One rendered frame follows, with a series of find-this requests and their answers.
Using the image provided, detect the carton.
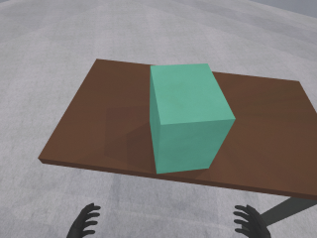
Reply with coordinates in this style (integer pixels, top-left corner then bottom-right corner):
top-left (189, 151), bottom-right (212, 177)
top-left (150, 63), bottom-right (236, 175)

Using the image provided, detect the table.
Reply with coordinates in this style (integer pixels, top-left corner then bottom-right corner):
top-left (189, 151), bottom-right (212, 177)
top-left (38, 59), bottom-right (317, 231)

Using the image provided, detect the robot left hand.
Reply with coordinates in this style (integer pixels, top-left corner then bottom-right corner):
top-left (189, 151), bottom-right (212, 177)
top-left (66, 202), bottom-right (101, 238)

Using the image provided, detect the robot right hand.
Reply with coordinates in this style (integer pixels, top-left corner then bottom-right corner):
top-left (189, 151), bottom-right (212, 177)
top-left (233, 205), bottom-right (271, 238)

